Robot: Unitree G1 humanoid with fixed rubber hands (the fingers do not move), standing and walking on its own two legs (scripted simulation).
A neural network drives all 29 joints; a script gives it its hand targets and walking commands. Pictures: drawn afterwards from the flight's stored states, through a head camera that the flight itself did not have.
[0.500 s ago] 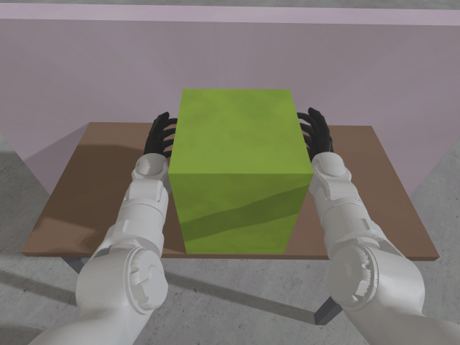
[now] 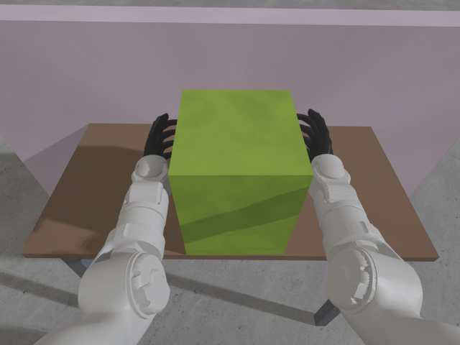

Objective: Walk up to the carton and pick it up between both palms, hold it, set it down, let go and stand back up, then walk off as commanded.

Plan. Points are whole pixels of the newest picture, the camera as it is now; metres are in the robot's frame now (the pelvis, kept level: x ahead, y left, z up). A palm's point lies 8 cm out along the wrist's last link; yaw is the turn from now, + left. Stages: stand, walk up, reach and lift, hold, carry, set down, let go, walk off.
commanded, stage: reach and lift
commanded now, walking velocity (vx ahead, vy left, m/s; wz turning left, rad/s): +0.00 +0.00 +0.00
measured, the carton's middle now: (235, 176) +0.44 +0.01 +0.06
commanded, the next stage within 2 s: none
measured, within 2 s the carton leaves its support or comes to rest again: leaves its support in 0.32 s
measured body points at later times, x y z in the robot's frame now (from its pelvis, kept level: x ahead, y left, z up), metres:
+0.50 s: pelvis -0.02 +0.00 +0.00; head -0.04 +0.01 +0.45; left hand +0.40 +0.16 +0.14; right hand +0.41 -0.13 +0.15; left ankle +0.01 +0.12 -0.75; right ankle -0.02 -0.08 -0.75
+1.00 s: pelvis -0.02 +0.00 +0.00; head -0.04 +0.01 +0.45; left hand +0.41 +0.17 +0.17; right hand +0.41 -0.12 +0.16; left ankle +0.01 +0.12 -0.75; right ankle -0.02 -0.08 -0.75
